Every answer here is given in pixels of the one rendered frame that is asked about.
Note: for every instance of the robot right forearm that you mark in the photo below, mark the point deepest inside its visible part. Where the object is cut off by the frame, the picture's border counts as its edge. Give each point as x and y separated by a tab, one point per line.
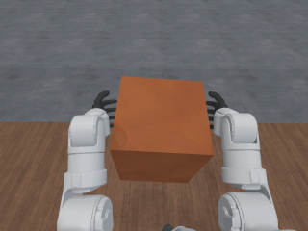
242	167

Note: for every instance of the robot right hand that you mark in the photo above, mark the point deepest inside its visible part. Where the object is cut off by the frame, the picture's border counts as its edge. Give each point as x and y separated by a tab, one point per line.
217	105

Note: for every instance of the robot left hand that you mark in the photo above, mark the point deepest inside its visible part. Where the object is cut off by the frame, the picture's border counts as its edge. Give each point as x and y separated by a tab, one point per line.
99	104

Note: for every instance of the carton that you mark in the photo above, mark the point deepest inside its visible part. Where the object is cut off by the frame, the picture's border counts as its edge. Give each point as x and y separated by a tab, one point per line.
161	130

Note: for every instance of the robot right upper arm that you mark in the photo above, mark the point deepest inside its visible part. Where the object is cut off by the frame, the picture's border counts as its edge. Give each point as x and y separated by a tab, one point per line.
246	211

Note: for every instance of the robot left forearm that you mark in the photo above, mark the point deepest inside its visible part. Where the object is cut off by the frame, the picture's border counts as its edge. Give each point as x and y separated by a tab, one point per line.
86	164

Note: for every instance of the robot left upper arm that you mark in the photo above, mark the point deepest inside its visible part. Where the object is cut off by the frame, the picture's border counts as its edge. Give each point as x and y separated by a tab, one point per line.
92	212

